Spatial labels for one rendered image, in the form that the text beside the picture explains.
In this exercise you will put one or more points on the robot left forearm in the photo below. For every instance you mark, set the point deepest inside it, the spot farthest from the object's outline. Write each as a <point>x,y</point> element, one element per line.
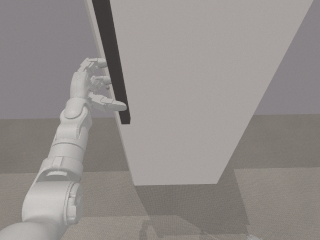
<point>64,161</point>

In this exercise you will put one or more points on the left robot hand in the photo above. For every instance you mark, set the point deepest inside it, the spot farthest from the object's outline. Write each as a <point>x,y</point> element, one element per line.
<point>82,86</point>

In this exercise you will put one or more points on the handle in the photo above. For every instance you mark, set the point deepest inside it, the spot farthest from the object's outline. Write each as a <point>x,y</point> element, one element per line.
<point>104,18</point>

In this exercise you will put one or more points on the robot left upper arm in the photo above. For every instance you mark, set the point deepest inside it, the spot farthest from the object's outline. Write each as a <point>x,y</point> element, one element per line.
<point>50,208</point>

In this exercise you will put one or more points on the fridge door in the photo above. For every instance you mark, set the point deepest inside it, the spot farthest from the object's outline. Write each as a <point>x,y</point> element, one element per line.
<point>194,72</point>

